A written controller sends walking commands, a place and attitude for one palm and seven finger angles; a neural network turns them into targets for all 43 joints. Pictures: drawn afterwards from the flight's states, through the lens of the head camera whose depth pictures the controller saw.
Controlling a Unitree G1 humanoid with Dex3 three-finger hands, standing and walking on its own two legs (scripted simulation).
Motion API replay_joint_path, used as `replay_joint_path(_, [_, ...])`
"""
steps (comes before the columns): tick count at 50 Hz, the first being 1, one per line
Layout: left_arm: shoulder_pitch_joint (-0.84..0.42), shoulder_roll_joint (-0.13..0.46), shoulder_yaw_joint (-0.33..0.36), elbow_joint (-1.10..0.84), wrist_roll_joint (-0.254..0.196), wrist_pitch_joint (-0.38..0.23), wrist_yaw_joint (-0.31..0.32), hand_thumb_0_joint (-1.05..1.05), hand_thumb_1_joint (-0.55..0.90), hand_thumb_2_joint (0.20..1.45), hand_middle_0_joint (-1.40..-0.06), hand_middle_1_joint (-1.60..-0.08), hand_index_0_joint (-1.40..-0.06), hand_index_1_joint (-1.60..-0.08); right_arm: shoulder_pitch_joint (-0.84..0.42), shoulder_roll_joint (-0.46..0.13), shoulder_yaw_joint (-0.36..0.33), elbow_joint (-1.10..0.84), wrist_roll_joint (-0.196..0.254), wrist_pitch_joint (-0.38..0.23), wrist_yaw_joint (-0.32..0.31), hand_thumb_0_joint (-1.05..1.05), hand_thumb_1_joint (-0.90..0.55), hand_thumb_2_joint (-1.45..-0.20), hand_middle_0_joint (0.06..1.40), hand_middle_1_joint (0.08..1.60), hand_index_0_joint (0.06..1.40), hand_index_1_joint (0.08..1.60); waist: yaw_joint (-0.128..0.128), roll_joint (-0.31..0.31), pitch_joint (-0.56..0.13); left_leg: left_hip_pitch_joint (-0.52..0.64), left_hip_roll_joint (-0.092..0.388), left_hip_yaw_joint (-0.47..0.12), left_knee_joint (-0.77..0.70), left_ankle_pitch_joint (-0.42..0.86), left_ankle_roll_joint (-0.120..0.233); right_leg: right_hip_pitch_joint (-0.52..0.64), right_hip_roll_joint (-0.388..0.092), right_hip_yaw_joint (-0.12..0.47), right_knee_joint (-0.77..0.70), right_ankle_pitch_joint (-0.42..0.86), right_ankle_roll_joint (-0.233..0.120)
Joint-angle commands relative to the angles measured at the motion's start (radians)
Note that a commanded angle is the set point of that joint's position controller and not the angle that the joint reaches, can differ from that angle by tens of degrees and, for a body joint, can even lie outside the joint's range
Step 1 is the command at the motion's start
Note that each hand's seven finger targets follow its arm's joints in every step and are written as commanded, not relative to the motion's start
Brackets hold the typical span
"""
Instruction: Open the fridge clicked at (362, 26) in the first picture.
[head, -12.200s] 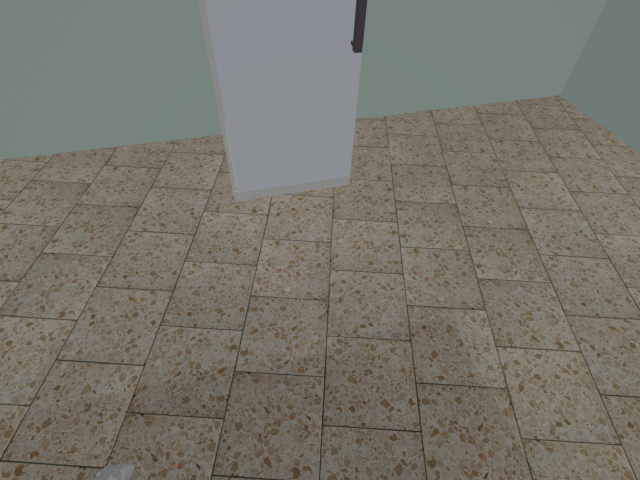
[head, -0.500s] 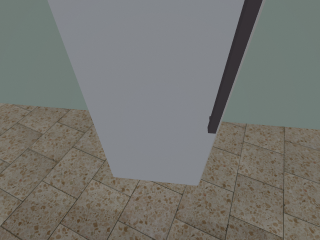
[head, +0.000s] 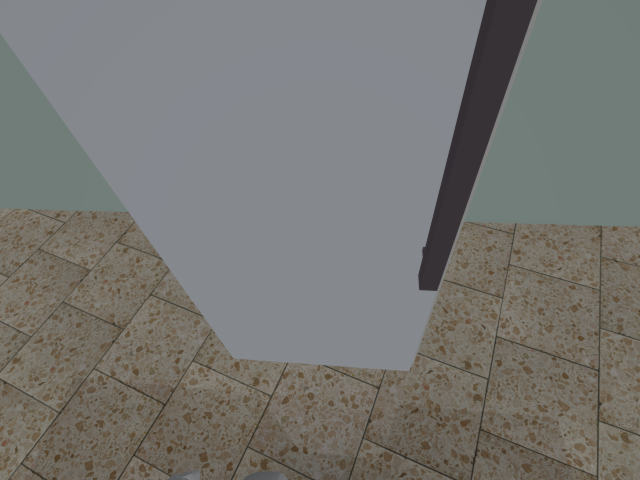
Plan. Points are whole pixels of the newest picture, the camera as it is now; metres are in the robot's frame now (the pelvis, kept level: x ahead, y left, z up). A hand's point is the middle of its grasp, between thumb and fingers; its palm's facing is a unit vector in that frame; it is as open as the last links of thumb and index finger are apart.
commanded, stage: come to a stop and stand still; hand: right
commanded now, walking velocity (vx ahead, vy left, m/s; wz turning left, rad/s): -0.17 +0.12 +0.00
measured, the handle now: (458, 153) +0.43 -0.15 +0.17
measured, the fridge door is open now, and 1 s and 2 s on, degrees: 0 0 0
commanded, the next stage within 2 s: look again from close up in 1.54 s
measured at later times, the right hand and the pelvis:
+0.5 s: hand out of the picture +0.05 -0.11 -0.16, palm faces -0.03 +0.95 -0.30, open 7.4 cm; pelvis -0.03 +0.08 -0.02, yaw +1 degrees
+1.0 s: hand out of the picture -0.01 -0.06 -0.16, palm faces +0.02 +0.97 -0.23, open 7.3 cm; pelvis -0.01 +0.11 +0.00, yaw +0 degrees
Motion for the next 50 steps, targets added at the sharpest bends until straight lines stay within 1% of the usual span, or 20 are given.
replay_joint_path(1, [0.128,0.161,0.035,-0.012,0.011,0.018,-0.002,0.0,0.9,0.9,-0.2,-0.3,-0.2,-0.3,0.13,-0.035,-0.032,-0.046,-0.009,0.029,0.002,0.0,-0.9,-0.9,0.2,0.3,0.2,0.3,0.005,-0.131,-0.126,-0.09,0.014,-0.032,0.173,0.099,-0.018,0.092,-0.301,0.188,-0.169,0.856,-0.103])
replay_joint_path(5, [0.088,0.161,0.051,-0.046,0.02,0.019,-0.013,0.0,0.9,0.9,-0.2,-0.3,-0.2,-0.3,0.058,-0.063,-0.049,-0.109,-0.012,0.037,0.011,0.0,-0.9,-0.9,0.2,0.3,0.2,0.3,0.001,-0.181,-0.149,-0.139,0.017,-0.035,0.193,0.149,-0.033,0.073,-0.277,0.162,-0.164,0.702,-0.095])
replay_joint_path(10, [0.104,0.181,0.07,-0.056,0.033,0.029,-0.029,0.0,0.9,0.9,-0.2,-0.3,-0.2,-0.3,-0.077,-0.07,-0.035,-0.175,-0.013,0.028,0.023,0.0,-0.9,-0.9,0.2,0.3,0.2,0.3,0.038,-0.257,-0.122,-0.071,0.038,0.027,-0.14,0.08,-0.027,0.068,-0.265,0.201,-0.176,0.464,-0.095])
replay_joint_path(11, [-0.002,0.309,0.087,-0.083,0.012,0.008,-0.041,0.0,0.9,0.9,-0.2,-0.3,-0.2,-0.3,-0.034,-0.147,-0.023,-0.141,0.004,0.014,0.009,0.0,-0.9,-0.9,0.2,0.3,0.2,0.3,-0.005,-0.254,-0.275,-0.055,0.088,-0.031,-0.289,0.108,0.025,0.128,-0.306,0.214,-0.038,0.548,-0.049])
replay_joint_path(12, [0.052,0.24,0.072,-0.127,0.019,0.027,-0.06,0.0,0.9,0.9,-0.2,-0.3,-0.2,-0.3,-0.061,-0.152,-0.014,-0.206,-0.003,0.011,0.011,0.0,-0.9,-0.9,0.2,0.3,0.2,0.3,0.022,-0.284,-0.297,0.032,0.004,0.063,-0.334,0.132,0.027,0.057,-0.247,0.187,-0.058,0.268,-0.027])
replay_joint_path(13, [0.082,0.249,0.078,-0.134,0.028,0.032,-0.062,0.0,0.9,0.9,-0.2,-0.3,-0.2,-0.3,-0.06,-0.14,-0.022,-0.213,-0.003,0.001,0.018,0.0,-0.9,-0.9,0.2,0.3,0.2,0.3,0.03,-0.381,-0.303,-0.012,-0.02,0.069,-0.376,0.165,0.029,0.121,-0.215,0.196,-0.057,0.273,-0.026])
replay_joint_path(14, [0.12,0.228,0.072,-0.119,0.024,0.04,-0.059,0.0,0.9,0.9,-0.2,-0.3,-0.2,-0.3,-0.069,-0.15,-0.018,-0.195,-0.005,-0.007,0.021,0.0,-0.9,-0.9,0.2,0.3,0.2,0.3,0.05,-0.356,-0.276,0.014,-0.016,0.062,-0.414,0.16,0.038,0.07,-0.214,0.201,-0.04,0.245,-0.024])
replay_joint_path(15, [0.133,0.202,0.061,-0.128,0.031,0.043,-0.059,0.0,0.9,0.9,-0.2,-0.3,-0.2,-0.3,-0.066,-0.159,-0.013,-0.195,-0.006,-0.016,0.023,0.0,-0.9,-0.9,0.2,0.3,0.2,0.3,0.04,-0.288,-0.236,0.043,-0.003,0.034,-0.493,0.221,0.049,0.038,-0.176,0.175,0.015,0.259,-0.005])
replay_joint_path(17, [0.147,0.144,0.05,-0.155,0.023,0.047,-0.061,0.0,0.9,0.9,-0.2,-0.3,-0.2,-0.3,-0.087,-0.216,-0.014,-0.199,-0.013,-0.027,0.021,0.0,-0.9,-0.9,0.2,0.3,0.2,0.3,0.06,0.007,-0.141,0.005,0.152,-0.149,-0.592,0.371,0.124,-0.09,-0.064,0.067,0.148,-0.017,0.064])
replay_joint_path(18, [0.15,0.123,0.043,-0.158,0.023,0.056,-0.065,0.0,0.9,0.9,-0.2,-0.3,-0.2,-0.3,-0.118,-0.231,-0.003,-0.2,-0.012,-0.028,0.023,0.0,-0.9,-0.9,0.2,0.3,0.2,0.3,0.072,0.071,-0.096,-0.047,0.204,-0.175,-0.647,0.317,0.154,-0.089,-0.022,0.071,0.175,-0.16,0.08])
replay_joint_path(20, [0.154,0.12,0.037,-0.167,0.026,0.06,-0.065,0.0,0.9,0.9,-0.2,-0.3,-0.2,-0.3,-0.121,-0.221,-0.008,-0.196,-0.013,-0.041,0.019,0.0,-0.9,-0.9,0.2,0.3,0.2,0.3,0.063,0.246,-0.118,0.015,0.189,-0.185,-0.642,0.415,0.174,-0.14,-0.016,0.109,0.231,-0.208,0.078])
replay_joint_path(21, [0.145,0.135,0.037,-0.166,0.024,0.059,-0.062,0.0,0.9,0.9,-0.2,-0.3,-0.2,-0.3,-0.131,-0.204,0.0,-0.191,-0.009,-0.044,0.016,0.0,-0.9,-0.9,0.2,0.3,0.2,0.3,0.062,0.261,-0.081,0.011,0.199,-0.176,-0.637,0.469,0.177,-0.149,-0.014,0.128,0.249,-0.203,0.078])
replay_joint_path(23, [0.188,0.132,0.03,-0.144,0.02,0.055,-0.059,0.0,0.9,0.9,-0.2,-0.3,-0.2,-0.3,-0.156,-0.199,0.004,-0.196,-0.003,-0.044,0.015,0.0,-0.9,-0.9,0.2,0.3,0.2,0.3,0.084,0.188,-0.07,-0.058,0.177,-0.139,-0.625,0.392,0.161,-0.04,-0.01,0.133,0.163,-0.107,0.085])
replay_joint_path(25, [0.239,0.13,0.019,-0.102,0.02,0.044,-0.062,0.0,0.9,0.9,-0.2,-0.3,-0.2,-0.3,-0.179,-0.191,0.008,-0.199,0.004,-0.038,0.017,0.0,-0.9,-0.9,0.2,0.3,0.2,0.3,0.096,0.02,-0.024,-0.146,0.115,-0.076,-0.601,0.206,0.109,0.081,-0.02,0.146,0.013,0.055,0.081])
replay_joint_path(27, [0.221,0.154,0.012,-0.095,0.027,0.036,-0.06,0.0,0.9,0.9,-0.2,-0.3,-0.2,-0.3,-0.148,-0.17,0.01,-0.189,0.01,-0.026,0.022,0.0,-0.9,-0.9,0.2,0.3,0.2,0.3,0.064,-0.132,0.036,-0.11,0.053,-0.052,-0.596,0.062,0.076,-0.001,-0.066,0.214,-0.108,0.005,0.06])
replay_joint_path(28, [0.204,0.155,0.011,-0.092,0.026,0.041,-0.061,0.0,0.9,0.9,-0.2,-0.3,-0.2,-0.3,-0.131,-0.171,0.011,-0.181,0.009,-0.022,0.021,0.0,-0.9,-0.9,0.2,0.3,0.2,0.3,0.052,-0.121,0.069,-0.088,0.052,-0.063,-0.631,-0.015,0.078,-0.052,-0.063,0.218,-0.133,-0.088,0.062])
replay_joint_path(30, [0.206,0.139,0.003,-0.076,0.025,0.041,-0.06,0.0,0.9,0.9,-0.2,-0.3,-0.2,-0.3,-0.102,-0.177,0.012,-0.154,0.007,-0.026,0.024,0.0,-0.9,-0.9,0.2,0.3,0.2,0.3,0.043,-0.053,0.084,-0.07,0.067,-0.088,-0.679,-0.017,0.084,-0.051,-0.044,0.189,-0.118,-0.07,0.07])
replay_joint_path(35, [0.278,0.117,-0.006,-0.029,0.025,0.038,-0.056,0.0,0.9,0.9,-0.2,-0.3,-0.2,-0.3,-0.093,-0.167,0.012,-0.135,0.01,-0.036,0.025,0.0,-0.9,-0.9,0.2,0.3,0.2,0.3,0.061,0.031,-0.016,-0.05,0.098,-0.108,-0.744,-0.018,0.105,0.062,-0.038,0.152,-0.072,0.017,0.081])
replay_joint_path(41, [0.279,0.108,-0.018,0.018,0.02,0.022,-0.049,0.0,0.9,0.9,-0.2,-0.3,-0.2,-0.3,-0.064,-0.149,0.015,-0.092,0.013,-0.049,0.024,0.0,-0.9,-0.9,0.2,0.3,0.2,0.3,0.049,-0.036,-0.047,0.053,0.097,-0.084,-0.712,0.242,0.103,0.061,-0.053,0.158,-0.094,0.131,0.09])
replay_joint_path(50, [0.267,0.098,-0.023,0.071,0.014,0.015,-0.038,0.0,0.9,0.9,-0.2,-0.3,-0.2,-0.3,-0.007,-0.132,0.021,-0.017,0.01,-0.057,0.02,0.0,-0.9,-0.9,0.2,0.3,0.2,0.3,0.038,-0.041,-0.046,0.124,0.088,-0.049,-0.696,0.474,0.088,0.092,-0.07,0.149,-0.117,0.21,0.094])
